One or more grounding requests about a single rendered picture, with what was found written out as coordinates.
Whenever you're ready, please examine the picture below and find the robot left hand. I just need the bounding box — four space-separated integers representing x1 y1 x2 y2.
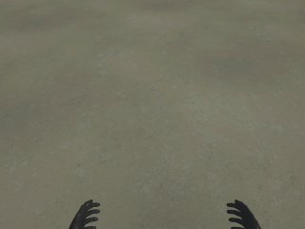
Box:
69 199 100 229

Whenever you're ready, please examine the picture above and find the robot right hand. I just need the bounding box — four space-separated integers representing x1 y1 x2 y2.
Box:
226 199 261 229

